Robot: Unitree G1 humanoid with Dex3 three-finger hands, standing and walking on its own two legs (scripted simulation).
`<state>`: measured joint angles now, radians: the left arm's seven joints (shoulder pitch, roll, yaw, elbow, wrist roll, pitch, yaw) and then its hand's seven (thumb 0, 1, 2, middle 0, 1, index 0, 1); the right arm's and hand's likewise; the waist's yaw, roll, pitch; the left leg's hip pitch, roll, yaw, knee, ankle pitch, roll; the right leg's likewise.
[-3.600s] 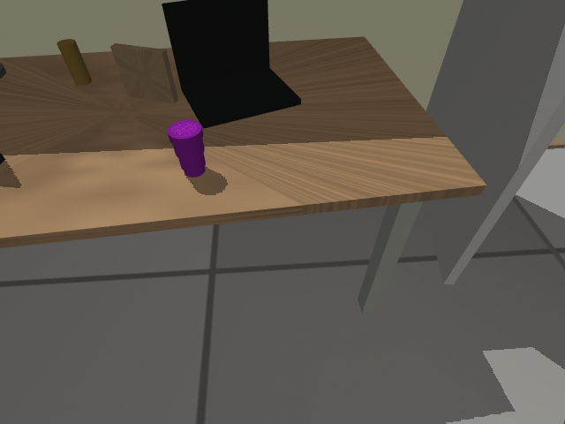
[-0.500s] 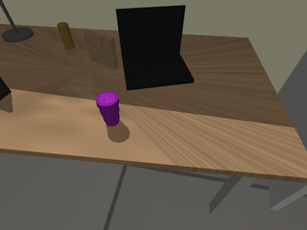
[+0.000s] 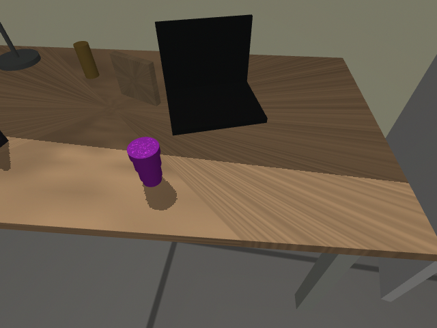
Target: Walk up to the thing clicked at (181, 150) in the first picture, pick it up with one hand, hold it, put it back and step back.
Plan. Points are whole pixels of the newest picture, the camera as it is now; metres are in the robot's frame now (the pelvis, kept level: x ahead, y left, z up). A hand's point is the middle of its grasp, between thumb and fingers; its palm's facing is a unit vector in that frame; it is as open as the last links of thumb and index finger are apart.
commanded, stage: stand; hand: left
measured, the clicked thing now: (148, 164) +0.50 +0.20 +0.00
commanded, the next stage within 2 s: rise first in 1.86 s
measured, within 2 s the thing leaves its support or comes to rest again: neither
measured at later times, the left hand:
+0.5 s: hand out of the picture +0.08 +0.24 -0.15, palm faces -0.02 -0.93 -0.36, open 7.4 cm
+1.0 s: hand out of the picture +0.08 +0.23 -0.15, palm faces -0.03 -0.94 -0.35, open 7.4 cm
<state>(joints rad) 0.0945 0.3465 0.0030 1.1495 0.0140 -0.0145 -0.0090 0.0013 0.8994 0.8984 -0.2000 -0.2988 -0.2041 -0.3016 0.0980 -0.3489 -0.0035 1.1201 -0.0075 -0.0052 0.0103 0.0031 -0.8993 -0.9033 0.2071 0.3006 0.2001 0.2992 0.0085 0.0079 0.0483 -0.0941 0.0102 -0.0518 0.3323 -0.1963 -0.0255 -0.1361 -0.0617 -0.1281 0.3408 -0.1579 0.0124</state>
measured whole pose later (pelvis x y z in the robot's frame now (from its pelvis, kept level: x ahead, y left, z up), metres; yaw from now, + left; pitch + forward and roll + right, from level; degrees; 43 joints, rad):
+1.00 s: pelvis +0.00 -0.02 +0.00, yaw -1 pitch -2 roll +0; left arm 0.10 0.35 0.00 1.14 0.01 -0.01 -0.01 0.00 0.90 0.90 -0.20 -0.30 -0.20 -0.30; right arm 0.14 -0.36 0.01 1.12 -0.01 0.00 0.01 0.00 -0.90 -0.90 0.21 0.30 0.20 0.30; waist 0.01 0.01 0.05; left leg -0.09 0.05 -0.05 0.32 -0.19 -0.06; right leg -0.15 -0.02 -0.13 0.35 -0.17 -0.02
